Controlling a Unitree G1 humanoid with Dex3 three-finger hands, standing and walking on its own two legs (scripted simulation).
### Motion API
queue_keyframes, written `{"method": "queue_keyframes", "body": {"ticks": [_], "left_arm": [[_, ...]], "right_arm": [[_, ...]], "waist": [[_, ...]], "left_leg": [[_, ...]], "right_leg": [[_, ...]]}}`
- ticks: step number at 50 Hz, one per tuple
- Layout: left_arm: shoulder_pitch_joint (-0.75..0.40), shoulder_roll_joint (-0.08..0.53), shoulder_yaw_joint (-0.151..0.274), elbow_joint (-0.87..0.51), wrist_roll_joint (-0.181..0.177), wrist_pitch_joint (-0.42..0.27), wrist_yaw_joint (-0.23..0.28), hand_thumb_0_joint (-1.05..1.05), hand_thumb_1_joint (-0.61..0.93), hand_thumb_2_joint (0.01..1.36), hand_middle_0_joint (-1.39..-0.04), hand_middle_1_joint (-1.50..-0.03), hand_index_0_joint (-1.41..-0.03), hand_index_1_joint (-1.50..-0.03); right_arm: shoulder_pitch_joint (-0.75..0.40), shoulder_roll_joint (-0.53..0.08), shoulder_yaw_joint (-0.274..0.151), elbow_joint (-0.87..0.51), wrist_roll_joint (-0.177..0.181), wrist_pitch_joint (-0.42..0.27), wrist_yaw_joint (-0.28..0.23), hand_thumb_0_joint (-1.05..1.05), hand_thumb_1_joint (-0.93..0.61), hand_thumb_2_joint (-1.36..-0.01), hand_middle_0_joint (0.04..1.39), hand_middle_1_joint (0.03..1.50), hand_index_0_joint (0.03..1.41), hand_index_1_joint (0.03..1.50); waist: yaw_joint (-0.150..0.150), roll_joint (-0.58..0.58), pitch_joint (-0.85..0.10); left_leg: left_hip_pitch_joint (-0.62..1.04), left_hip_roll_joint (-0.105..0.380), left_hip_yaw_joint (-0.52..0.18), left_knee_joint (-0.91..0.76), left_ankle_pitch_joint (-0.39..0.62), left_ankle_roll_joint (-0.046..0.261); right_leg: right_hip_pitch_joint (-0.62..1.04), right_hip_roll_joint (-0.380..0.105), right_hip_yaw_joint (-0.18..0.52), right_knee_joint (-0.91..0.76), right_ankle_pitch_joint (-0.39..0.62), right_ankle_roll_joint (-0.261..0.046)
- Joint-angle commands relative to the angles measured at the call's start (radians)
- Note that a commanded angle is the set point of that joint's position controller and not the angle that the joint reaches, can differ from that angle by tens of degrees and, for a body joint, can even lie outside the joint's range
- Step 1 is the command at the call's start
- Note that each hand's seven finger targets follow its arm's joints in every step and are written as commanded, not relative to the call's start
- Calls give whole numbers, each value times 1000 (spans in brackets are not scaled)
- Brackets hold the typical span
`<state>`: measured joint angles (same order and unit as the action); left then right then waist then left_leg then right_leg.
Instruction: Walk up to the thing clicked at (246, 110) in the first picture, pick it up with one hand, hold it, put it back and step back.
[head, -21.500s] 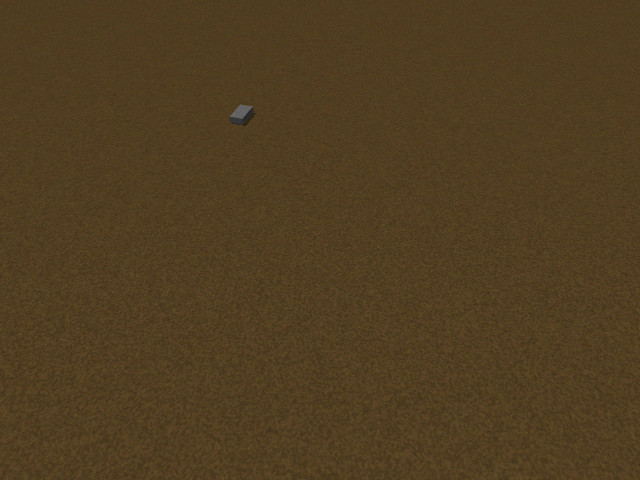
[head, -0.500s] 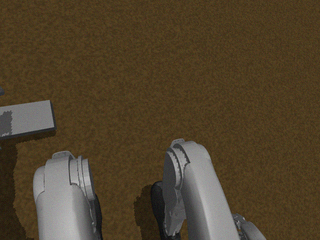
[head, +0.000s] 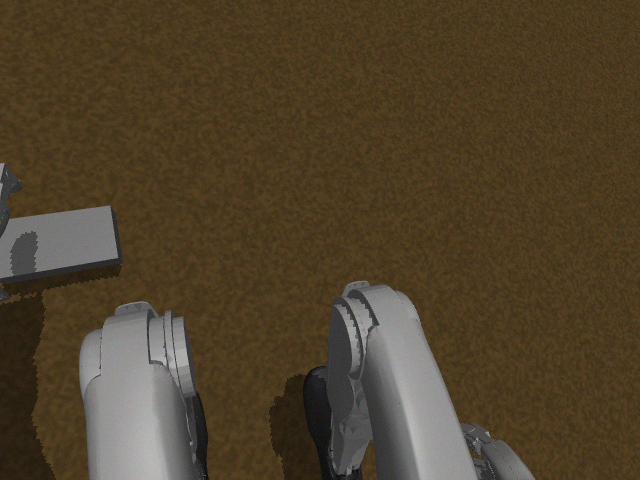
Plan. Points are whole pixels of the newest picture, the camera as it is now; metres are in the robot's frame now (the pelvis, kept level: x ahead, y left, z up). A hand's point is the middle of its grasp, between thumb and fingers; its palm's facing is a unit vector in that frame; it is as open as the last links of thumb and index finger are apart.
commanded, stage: rise first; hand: left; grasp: from above
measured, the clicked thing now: (60, 243) +0.43 +0.33 -0.30
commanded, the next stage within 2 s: approach in 0.36 s
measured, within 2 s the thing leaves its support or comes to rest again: neither
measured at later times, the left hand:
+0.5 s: hand out of the picture +0.40 +0.36 -0.18, palm faces -0.40 -0.12 -0.91, open 14.2 cm
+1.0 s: hand (56, 211) +0.45 +0.30 -0.18, palm faces -0.35 -0.09 -0.93, open 14.2 cm
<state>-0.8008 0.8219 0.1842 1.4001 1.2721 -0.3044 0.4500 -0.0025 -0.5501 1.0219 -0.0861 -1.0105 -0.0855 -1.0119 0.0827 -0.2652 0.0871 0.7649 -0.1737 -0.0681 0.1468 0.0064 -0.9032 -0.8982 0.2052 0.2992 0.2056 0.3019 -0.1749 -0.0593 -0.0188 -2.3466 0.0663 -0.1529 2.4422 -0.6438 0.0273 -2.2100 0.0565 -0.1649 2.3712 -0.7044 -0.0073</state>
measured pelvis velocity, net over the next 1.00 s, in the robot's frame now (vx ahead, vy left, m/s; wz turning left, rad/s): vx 0.00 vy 0.00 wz -0.01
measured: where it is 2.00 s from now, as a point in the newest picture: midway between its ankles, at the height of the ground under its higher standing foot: (265, 465)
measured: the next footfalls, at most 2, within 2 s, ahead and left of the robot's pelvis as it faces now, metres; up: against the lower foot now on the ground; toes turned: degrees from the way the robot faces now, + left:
none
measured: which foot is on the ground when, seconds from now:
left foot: down 0.00-1.00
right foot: down 0.00-1.00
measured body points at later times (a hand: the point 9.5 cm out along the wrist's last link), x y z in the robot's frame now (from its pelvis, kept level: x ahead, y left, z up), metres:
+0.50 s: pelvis +0.00 +0.00 -0.01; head +0.22 +0.10 +0.37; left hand +0.41 +0.37 -0.13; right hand +0.09 -0.27 -0.11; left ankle +0.08 +0.13 -0.29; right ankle +0.10 -0.11 -0.29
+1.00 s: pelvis +0.00 +0.00 +0.00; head +0.23 +0.07 +0.37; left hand +0.46 +0.30 -0.13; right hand +0.07 -0.27 -0.10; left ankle +0.08 +0.13 -0.29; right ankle +0.10 -0.11 -0.29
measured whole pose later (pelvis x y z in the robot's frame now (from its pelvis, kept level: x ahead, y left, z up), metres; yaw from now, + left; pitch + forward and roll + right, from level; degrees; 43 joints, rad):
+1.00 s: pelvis +0.00 +0.00 +0.00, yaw -1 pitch +31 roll -9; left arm -0.93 0.76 0.17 1.51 1.29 -0.18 0.56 0.00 -0.56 1.02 -0.08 -1.03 -0.08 -1.02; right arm 0.11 -0.29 0.13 0.74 -0.18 -0.11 0.17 0.01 -0.90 -0.89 0.20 0.30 0.20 0.30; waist -0.26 -0.04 0.00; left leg -2.36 0.08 -0.16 2.44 -0.64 0.02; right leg -2.25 0.07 -0.17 2.37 -0.68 -0.01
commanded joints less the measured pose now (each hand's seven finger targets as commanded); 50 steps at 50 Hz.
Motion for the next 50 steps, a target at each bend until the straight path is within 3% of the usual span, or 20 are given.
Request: {"method": "queue_keyframes", "body": {"ticks": [1, 4, 7, 13, 14, 16, 18, 19, 22, 23, 26, 30, 31, 33, 38, 40, 42, 44, 47, 50], "left_arm": [[-252, 269, 14, -113, -21, 7, 28, 0, -573, 1033, -75, -1000, -62, -1014], [-269, 261, -4, -84, -32, 2, 16, 0, -559, 1017, -71, -1016, -65, -1022], [-270, 310, 24, -101, -29, -6, 9, 0, -558, 1022, -81, -1007, -72, -1017], [-258, 298, 20, -84, -28, -30, 11, 0, -555, 1011, -71, -1025, -67, -1028], [-258, 338, 50, -95, -22, -35, 17, 0, -560, 1019, -71, -1017, -64, -1024], [-249, 324, 45, -102, -20, -37, 28, 0, -562, 1019, -70, -1017, -63, -1023], [-284, 384, 82, -162, -6, -43, 44, 0, -561, 1020, -73, -1013, -65, -1020], [-242, 345, 67, -120, -3, -34, 48, 0, -571, 1024, -70, -1003, -59, -1013], [-267, 327, 46, -125, -2, -20, 55, 0, -573, 1026, -63, -1006, -53, -1015], [-253, 329, 52, -133, -10, -17, 56, 0, -611, 1082, -68, -980, -33, -1016], [-250, 275, 23, -94, -20, -2, 45, 0, -583, 1031, -60, -1005, -47, -1017], [-326, 198, -70, -109, -21, 1, 28, 0, -561, 1013, -62, -1028, -58, -1031], [-329, 149, -101, -92, -30, 2, 26, 0, -562, 1016, -65, -1027, -60, -1031], [-373, 129, -124, -97, -34, -1, 33, 0, -554, 1006, -65, -1041, -65, -1040], [-384, 144, -97, -66, -10, 30, 94, 0, -560, 1010, -66, -1039, -64, -1039], [-399, 220, -33, -54, 6, 51, 126, 0, -561, 1012, -67, -1032, -65, -1034], [-379, 230, -14, 7, 15, 81, 145, 0, -580, 1026, -66, -1030, -59, -1037], [-391, 275, 30, -39, 15, 106, 165, 0, -588, 1032, -65, -1014, -54, -1024], [-366, 278, 21, -7, 2, 144, 153, 0, -590, 1038, -66, -1004, -51, -1018], [-287, 265, -2, 73, -36, 168, 110, 0, -560, 1006, -63, -1018, -60, -1018]], "right_arm": [[170, -253, -78, -8, 6, -11, -19, 0, -902, -902, 200, 300, 200, 300], [172, -256, -72, -11, 3, -14, -19, 0, -901, -901, 200, 300, 200, 300], [178, -264, -70, -13, 1, -16, -22, 0, -902, -902, 200, 300, 200, 300], [172, -259, -66, -8, -4, -17, -18, 0, -903, -901, 200, 300, 200, 300], [164, -265, -65, -19, -7, -19, -18, 0, -901, -901, 200, 300, 200, 300], [164, -259, -62, -10, -7, -15, -18, 0, -901, -900, 200, 300, 200, 300], [166, -268, -67, -15, -13, -16, -19, 0, -900, -900, 200, 300, 200, 300], [165, -264, -66, -8, -12, -16, -18, 0, -901, -901, 200, 300, 200, 300], [169, -260, -67, -3, -13, -19, -14, 0, -899, -900, 200, 300, 200, 300], [166, -260, -72, -8, -9, -17, -14, 0, -903, -901, 200, 300, 200, 300], [166, -261, -72, -3, -11, -22, -13, 0, -894, -894, 200, 300, 200, 300], [190, -262, -79, 2, -2, -29, -12, 0, -894, -894, 200, 300, 200, 300], [199, -258, -80, 11, -1, -31, -12, 0, -895, -894, 200, 300, 200, 300], [205, -259, -77, 15, -1, -37, -13, 0, -896, -894, 200, 300, 200, 300], [219, -263, -58, 13, -6, -47, -8, 0, -897, -894, 200, 300, 200, 300], [215, -271, -52, 5, -6, -47, -5, 0, -898, -895, 200, 300, 200, 300], [205, -265, -37, -12, -14, -46, 2, 0, -901, -896, 200, 300, 200, 300], [196, -269, -35, -25, -11, -46, 3, 0, -900, -896, 200, 300, 200, 300], [168, -274, -30, -43, -3, -51, 5, 0, -899, -895, 200, 300, 200, 300], [169, -263, -30, -48, 5, -54, 9, 0, -898, -894, 200, 300, 200, 300]], "waist": [[4, 334, -614], [-18, 301, -580], [-5, 293, -613], [-3, 320, -608], [3, 316, -617], [16, 338, -627], [19, 367, -664], [19, 364, -652], [-1, 362, -641], [15, 359, -651], [-1, 353, -603], [-47, 346, -606], [-57, 328, -592], [-71, 323, -596], [-65, 365, -642], [-45, 378, -655], [-48, 362, -635], [-22, 395, -678], [-23, 392, -674], [-33, 270, -610]], "left_leg": [[544, -24, 60, -250, 93, -3], [493, -25, 58, -242, 63, 1], [503, -27, 65, -219, 112, 4], [521, -28, 59, -226, 93, -3], [518, -26, 59, -223, 101, -2], [534, -27, 61, -230, 88, -5], [546, -26, 64, -221, 110, -6], [559, -26, 65, -223, 117, -8], [542, -24, 67, -222, 116, -4], [538, -25, 67, -232, 101, -4], [531, -25, 55, -250, 69, -8], [546, -23, 42, -245, 87, -9], [536, -23, 44, -241, 83, -7], [539, -22, 41, -239, 79, -8], [594, -22, 51, -234, 161, -15], [573, -23, 63, -231, 170, -12], [539, -23, 75, -224, 158, -5], [549, -26, 83, -236, 153, -4], [531, -26, 87, -230, 129, 3], [406, -28, 90, -200, 96, 24]], "right_leg": [[209, 33, -23, -256, 178, -30], [212, 34, -26, -267, 154, -27], [252, 33, -20, -262, 199, -22], [238, 37, -28, -249, 173, -27], [244, 38, -30, -248, 180, -28], [235, 37, -28, -245, 165, -31], [249, 38, -24, -241, 188, -31], [235, 35, -28, -233, 189, -31], [229, 38, -23, -244, 201, -30], [228, 37, -21, -253, 185, -31], [192, 34, -37, -244, 153, -33], [174, 36, -40, -247, 186, -32], [172, 35, -40, -254, 186, -29], [174, 38, -42, -261, 185, -27], [215, 38, -42, -238, 264, -25], [231, 37, -38, -239, 273, -24], [254, 40, -27, -247, 271, -24], [264, 35, -24, -244, 260, -29], [262, 40, -18, -242, 236, -30], [300, 48, 7, -268, 205, -18]]}}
